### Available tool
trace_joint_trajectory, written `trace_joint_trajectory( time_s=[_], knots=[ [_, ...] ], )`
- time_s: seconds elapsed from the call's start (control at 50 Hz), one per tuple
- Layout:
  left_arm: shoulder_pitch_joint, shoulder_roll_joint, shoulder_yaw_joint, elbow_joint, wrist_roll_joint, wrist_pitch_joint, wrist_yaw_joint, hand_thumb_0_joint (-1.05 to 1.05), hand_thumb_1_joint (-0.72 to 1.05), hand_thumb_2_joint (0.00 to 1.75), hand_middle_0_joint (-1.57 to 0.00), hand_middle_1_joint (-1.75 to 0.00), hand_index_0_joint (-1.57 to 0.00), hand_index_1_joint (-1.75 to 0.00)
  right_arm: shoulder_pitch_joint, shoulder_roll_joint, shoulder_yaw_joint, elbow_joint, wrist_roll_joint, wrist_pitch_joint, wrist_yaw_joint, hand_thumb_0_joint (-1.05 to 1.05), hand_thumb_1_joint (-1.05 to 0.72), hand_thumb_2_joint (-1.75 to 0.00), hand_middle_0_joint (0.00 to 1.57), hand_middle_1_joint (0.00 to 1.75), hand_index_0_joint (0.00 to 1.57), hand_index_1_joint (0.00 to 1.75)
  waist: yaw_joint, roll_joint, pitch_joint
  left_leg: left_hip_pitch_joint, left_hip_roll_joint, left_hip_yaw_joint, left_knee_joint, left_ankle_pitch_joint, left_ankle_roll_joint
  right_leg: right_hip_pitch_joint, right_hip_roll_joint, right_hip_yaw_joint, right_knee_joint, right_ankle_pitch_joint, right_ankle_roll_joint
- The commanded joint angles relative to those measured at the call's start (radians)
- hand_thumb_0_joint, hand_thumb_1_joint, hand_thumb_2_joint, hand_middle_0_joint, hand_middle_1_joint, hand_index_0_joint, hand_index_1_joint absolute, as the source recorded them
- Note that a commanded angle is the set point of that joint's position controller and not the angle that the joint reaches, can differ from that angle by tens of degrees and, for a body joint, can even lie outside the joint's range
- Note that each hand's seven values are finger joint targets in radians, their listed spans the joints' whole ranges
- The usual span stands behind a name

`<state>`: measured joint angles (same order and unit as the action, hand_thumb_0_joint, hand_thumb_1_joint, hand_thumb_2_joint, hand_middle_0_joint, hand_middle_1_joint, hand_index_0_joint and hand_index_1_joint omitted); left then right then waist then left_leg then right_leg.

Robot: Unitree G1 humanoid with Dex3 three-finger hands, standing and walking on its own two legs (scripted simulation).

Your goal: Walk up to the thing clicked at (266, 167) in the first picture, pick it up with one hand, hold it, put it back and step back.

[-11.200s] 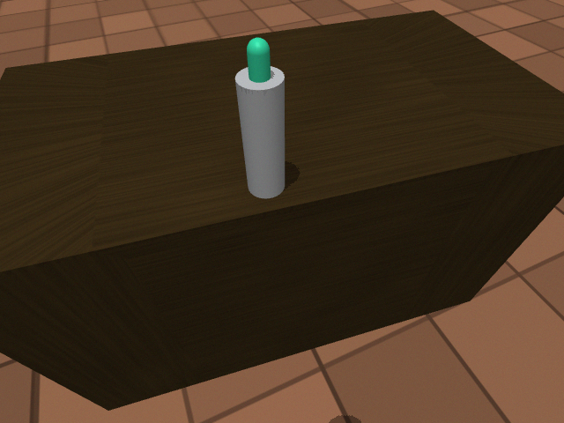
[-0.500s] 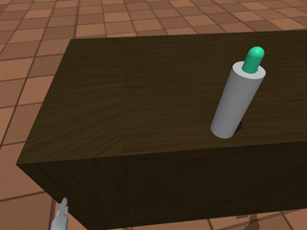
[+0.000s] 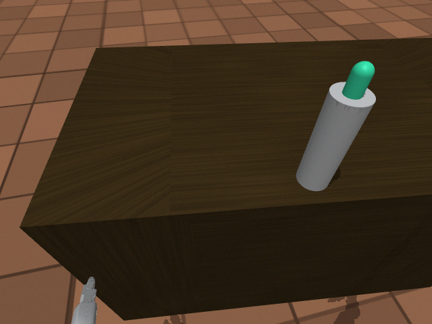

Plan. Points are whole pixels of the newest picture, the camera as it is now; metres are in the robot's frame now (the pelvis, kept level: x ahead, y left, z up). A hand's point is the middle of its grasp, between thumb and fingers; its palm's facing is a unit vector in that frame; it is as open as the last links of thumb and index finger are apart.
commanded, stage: approach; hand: right
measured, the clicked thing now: (333, 132) +0.41 -0.20 +0.16
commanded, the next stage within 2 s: close in in 0.22 s
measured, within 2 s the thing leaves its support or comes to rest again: neither
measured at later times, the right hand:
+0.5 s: hand (361, 166) +0.39 -0.27 +0.09, palm faces +0.15 +0.99 +0.04, open 17.3 cm
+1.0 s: hand (331, 170) +0.38 -0.21 +0.09, palm faces +0.15 +0.99 +0.02, open 17.4 cm
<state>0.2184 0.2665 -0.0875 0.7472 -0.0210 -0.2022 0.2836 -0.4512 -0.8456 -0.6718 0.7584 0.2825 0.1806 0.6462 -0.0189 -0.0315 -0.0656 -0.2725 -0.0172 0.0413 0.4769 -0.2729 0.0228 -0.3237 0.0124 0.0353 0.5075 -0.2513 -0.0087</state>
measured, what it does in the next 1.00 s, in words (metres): stands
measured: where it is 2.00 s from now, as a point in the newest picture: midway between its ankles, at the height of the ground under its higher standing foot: outside the picture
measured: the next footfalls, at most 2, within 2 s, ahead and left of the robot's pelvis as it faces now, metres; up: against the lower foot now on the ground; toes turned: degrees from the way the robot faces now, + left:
none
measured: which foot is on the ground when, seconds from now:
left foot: down 0.00-1.00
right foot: down 0.00-1.00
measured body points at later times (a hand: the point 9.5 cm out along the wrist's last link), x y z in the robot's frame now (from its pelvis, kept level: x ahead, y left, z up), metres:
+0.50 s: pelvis -0.01 +0.00 -0.02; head +0.04 -0.01 +0.43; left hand +0.14 +0.26 -0.09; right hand +0.38 -0.33 +0.09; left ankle -0.02 +0.11 -0.74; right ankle +0.00 -0.11 -0.74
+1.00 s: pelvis -0.01 +0.00 -0.01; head +0.01 +0.00 +0.44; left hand +0.13 +0.27 -0.09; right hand +0.36 -0.26 +0.09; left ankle -0.02 +0.11 -0.74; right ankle +0.00 -0.11 -0.74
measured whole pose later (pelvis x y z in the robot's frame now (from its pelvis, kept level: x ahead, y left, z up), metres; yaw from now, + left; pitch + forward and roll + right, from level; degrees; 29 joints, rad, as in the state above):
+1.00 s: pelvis -0.01 +0.00 -0.01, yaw +3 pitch +6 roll +0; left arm 0.24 0.22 0.04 0.56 -0.02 -0.08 0.10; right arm -0.37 -0.32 -0.32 0.57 0.21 -0.12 0.11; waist 0.04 -0.01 -0.07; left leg -0.40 -0.03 0.00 0.62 -0.31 0.02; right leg -0.43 0.00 -0.01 0.63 -0.30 -0.01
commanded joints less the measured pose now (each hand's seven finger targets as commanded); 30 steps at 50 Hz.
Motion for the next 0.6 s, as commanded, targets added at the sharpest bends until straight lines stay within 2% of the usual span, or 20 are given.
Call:
trace_joint_trajectory(
  time_s=[0.0,0.02,0.06,0.12,0.14,0.16,0.18,0.2,0.26,0.28,0.3,0.36,0.4,0.42,0.44,0.48,0.5,0.52,0.54,0.58],
  knots=[
    [-0.064,0.186,0.082,-0.211,0.009,-0.074,0.021,0.00,-0.55,0.05,-0.05,-0.05,-0.05,-0.05,-0.297,-0.268,0.031,-0.135,0.017,-0.066,0.003,0.00,0.54,-0.04,0.04,0.04,0.05,0.04,0.043,-0.028,-0.215,-0.010,0.001,-0.010,-0.050,0.203,0.002,0.180,-0.012,0.010,-0.054,0.214,-0.023],
    [-0.044,0.188,0.083,-0.237,0.009,-0.076,0.017,0.00,-0.55,0.04,-0.05,-0.05,-0.05,-0.05,-0.299,-0.247,0.046,-0.134,0.016,-0.080,-0.001,0.00,0.55,-0.04,0.04,0.04,0.05,0.04,0.055,-0.008,-0.210,-0.018,0.001,-0.010,-0.052,0.200,-0.002,0.177,-0.012,0.009,-0.055,0.204,-0.025],
    [0.036,0.143,0.052,-0.233,0.006,-0.076,0.005,0.00,-0.54,0.04,-0.05,-0.05,-0.05,-0.05,-0.242,-0.148,0.094,-0.069,0.027,-0.104,-0.009,0.00,0.55,-0.03,0.05,0.04,0.05,0.04,0.062,0.027,-0.158,-0.049,0.000,-0.010,-0.058,0.180,-0.007,0.156,-0.012,0.006,-0.058,0.175,-0.029],
    [0.118,0.098,0.027,-0.206,0.010,-0.074,-0.016,0.00,-0.55,0.05,-0.05,-0.05,-0.05,-0.05,-0.274,-0.135,0.112,-0.109,0.027,-0.170,-0.035,0.00,0.58,-0.04,0.04,0.04,0.05,0.04,0.065,-0.023,-0.146,-0.069,0.006,-0.018,-0.041,0.209,-0.010,0.130,-0.004,-0.003,-0.047,0.192,-0.032],
    [0.102,0.090,0.021,-0.217,0.013,-0.075,-0.027,0.00,-0.54,0.04,-0.05,-0.05,-0.05,-0.05,-0.282,-0.140,0.103,-0.153,0.026,-0.196,-0.049,0.00,0.57,-0.03,0.05,0.04,0.05,0.04,0.047,-0.043,-0.155,-0.063,0.011,-0.021,-0.031,0.215,-0.010,0.117,0.001,-0.006,-0.040,0.197,-0.031],
    [0.086,0.087,0.029,-0.220,0.017,-0.080,-0.034,0.00,-0.53,0.03,-0.05,-0.06,-0.06,-0.05,-0.318,-0.151,0.097,-0.186,0.022,-0.229,-0.066,0.00,0.58,-0.04,0.04,0.04,0.05,0.04,0.054,-0.066,-0.160,-0.068,0.015,-0.029,-0.023,0.216,-0.012,0.107,0.005,-0.010,-0.027,0.192,-0.030],
    [0.088,0.098,0.045,-0.205,0.022,-0.082,-0.039,0.00,-0.53,0.04,-0.05,-0.06,-0.06,-0.05,-0.346,-0.174,0.075,-0.256,0.026,-0.262,-0.085,0.00,0.58,-0.04,0.04,0.04,0.05,0.04,0.039,-0.119,-0.221,-0.067,0.016,-0.035,-0.007,0.227,-0.008,0.127,0.002,-0.012,-0.014,0.214,-0.023],
    [0.067,0.099,0.054,-0.178,0.026,-0.080,-0.046,0.00,-0.53,0.04,-0.05,-0.06,-0.05,-0.05,-0.336,-0.179,0.066,-0.252,0.024,-0.285,-0.103,0.00,0.56,-0.03,0.05,0.04,0.05,0.04,0.037,-0.144,-0.224,-0.080,0.011,-0.030,0.011,0.232,-0.003,0.122,-0.002,-0.009,0.000,0.233,-0.018],
    [-0.087,0.126,0.097,-0.148,0.039,-0.089,-0.062,0.00,-0.51,0.03,-0.05,-0.06,-0.06,-0.05,-0.399,-0.150,0.053,-0.267,0.021,-0.367,-0.166,0.00,0.51,-0.03,0.05,0.04,0.06,0.04,0.027,-0.151,-0.273,-0.128,0.006,-0.035,0.081,0.224,-0.001,0.065,-0.011,-0.002,0.080,0.254,-0.007],
    [-0.107,0.121,0.094,-0.145,0.042,-0.089,-0.065,0.00,-0.52,0.03,-0.05,-0.06,-0.06,-0.05,-0.380,-0.138,0.053,-0.245,0.010,-0.387,-0.190,0.00,0.49,-0.04,0.05,0.04,0.05,0.04,0.020,-0.149,-0.295,-0.126,0.004,-0.038,0.102,0.219,0.001,0.036,-0.009,-0.002,0.101,0.252,-0.005],
    [-0.109,0.117,0.088,-0.151,0.045,-0.084,-0.071,0.00,-0.52,0.03,-0.06,-0.06,-0.06,-0.05,-0.343,-0.092,0.066,-0.207,0.008,-0.402,-0.207,0.00,0.46,-0.05,0.05,0.04,0.05,0.04,0.023,-0.130,-0.310,-0.132,-0.001,-0.036,0.111,0.211,0.003,0.018,-0.013,0.000,0.113,0.251,-0.004],
    [-0.179,0.160,0.118,-0.324,0.037,-0.072,-0.075,0.00,-0.54,0.04,-0.06,-0.06,-0.07,-0.05,-0.405,-0.086,0.071,-0.246,-0.007,-0.447,-0.266,0.00,0.46,-0.03,0.06,0.03,0.06,0.03,0.023,-0.119,-0.485,-0.045,-0.004,-0.039,0.123,0.268,0.001,0.098,-0.017,0.004,0.137,0.316,-0.001],
    [-0.109,0.120,0.089,-0.351,0.033,-0.048,-0.087,0.00,-0.53,0.03,-0.06,-0.07,-0.07,-0.05,-0.388,-0.006,0.124,-0.243,-0.015,-0.458,-0.304,0.00,0.47,-0.03,0.06,0.03,0.06,0.03,0.026,-0.093,-0.490,-0.010,-0.006,-0.039,0.125,0.325,-0.006,0.109,-0.014,-0.002,0.149,0.374,-0.004],
    [-0.104,0.123,0.096,-0.387,0.029,-0.040,-0.090,0.00,-0.53,0.03,-0.06,-0.07,-0.07,-0.05,-0.437,-0.008,0.130,-0.309,-0.019,-0.472,-0.329,0.00,0.48,-0.03,0.06,0.03,0.06,0.03,0.037,-0.097,-0.514,-0.002,-0.006,-0.043,0.125,0.343,-0.008,0.118,-0.015,-0.004,0.151,0.386,-0.006],
    [-0.062,0.115,0.093,-0.374,0.029,-0.029,-0.091,0.00,-0.53,0.03,-0.06,-0.07,-0.07,-0.05,-0.320,0.080,0.166,-0.178,-0.024,-0.452,-0.342,0.00,0.49,-0.04,0.05,0.04,0.05,0.04,0.044,-0.056,-0.462,-0.013,-0.007,-0.040,0.118,0.343,-0.010,0.112,-0.014,-0.006,0.142,0.380,-0.008],
    [0.051,0.083,0.092,-0.306,0.022,-0.001,-0.103,0.00,-0.53,0.03,-0.06,-0.07,-0.07,-0.06,-0.220,0.192,0.226,-0.113,-0.025,-0.429,-0.360,0.00,0.51,-0.06,0.04,0.04,0.05,0.04,0.063,-0.037,-0.331,-0.060,-0.005,-0.038,0.099,0.311,-0.013,0.059,-0.013,-0.014,0.116,0.311,-0.013],
    [0.069,0.100,0.112,-0.316,0.020,0.005,-0.108,0.00,-0.53,0.03,-0.06,-0.06,-0.07,-0.05,-0.214,0.183,0.215,-0.145,-0.021,-0.427,-0.370,0.00,0.54,-0.05,0.04,0.05,0.05,0.05,0.060,-0.039,-0.327,-0.066,-0.002,-0.035,0.093,0.304,-0.015,0.056,-0.015,-0.015,0.111,0.302,-0.014],
    [0.059,0.065,0.091,-0.312,0.017,0.010,-0.117,0.00,-0.53,0.03,-0.06,-0.06,-0.07,-0.05,-0.286,0.165,0.234,-0.267,-0.032,-0.432,-0.381,0.00,0.54,-0.05,0.04,0.04,0.05,0.04,0.048,-0.096,-0.345,-0.074,0.003,-0.042,0.095,0.310,-0.015,0.067,-0.013,-0.022,0.111,0.307,-0.014],
    [0.097,0.091,0.129,-0.266,0.015,0.022,-0.121,0.00,-0.53,0.03,-0.06,-0.06,-0.07,-0.05,-0.280,0.107,0.197,-0.262,-0.045,-0.418,-0.395,0.00,0.52,-0.06,0.04,0.05,0.05,0.05,0.043,-0.114,-0.316,-0.094,0.004,-0.044,0.091,0.304,-0.012,0.062,-0.011,-0.026,0.105,0.305,-0.015],
    [0.072,0.071,0.126,-0.258,0.011,0.034,-0.141,0.00,-0.52,0.03,-0.06,-0.06,-0.07,-0.05,-0.188,0.174,0.231,-0.218,-0.048,-0.400,-0.409,0.00,0.58,-0.04,0.04,0.05,0.04,0.05,0.049,-0.069,-0.199,-0.116,-0.003,-0.033,0.082,0.257,-0.012,0.007,-0.013,-0.028,0.085,0.242,-0.015]
  ],
)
